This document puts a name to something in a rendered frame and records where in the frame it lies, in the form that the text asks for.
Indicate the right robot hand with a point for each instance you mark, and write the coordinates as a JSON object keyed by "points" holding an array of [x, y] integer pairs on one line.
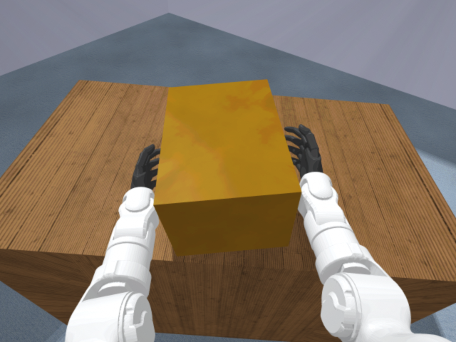
{"points": [[309, 158]]}

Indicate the left robot hand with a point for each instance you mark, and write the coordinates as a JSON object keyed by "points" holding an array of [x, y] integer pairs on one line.
{"points": [[143, 174]]}

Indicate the robot right forearm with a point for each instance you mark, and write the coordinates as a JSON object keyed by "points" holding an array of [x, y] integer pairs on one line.
{"points": [[330, 235]]}

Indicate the robot left forearm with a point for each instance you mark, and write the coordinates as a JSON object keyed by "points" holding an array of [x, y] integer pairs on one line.
{"points": [[127, 259]]}

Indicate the robot left upper arm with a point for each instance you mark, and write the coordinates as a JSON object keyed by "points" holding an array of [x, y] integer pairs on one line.
{"points": [[124, 317]]}

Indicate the pedestal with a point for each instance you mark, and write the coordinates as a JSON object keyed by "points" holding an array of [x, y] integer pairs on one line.
{"points": [[59, 202]]}

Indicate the carton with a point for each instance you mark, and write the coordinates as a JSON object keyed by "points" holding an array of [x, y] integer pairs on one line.
{"points": [[225, 181]]}

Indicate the robot right upper arm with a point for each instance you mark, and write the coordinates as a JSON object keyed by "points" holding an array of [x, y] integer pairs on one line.
{"points": [[368, 308]]}

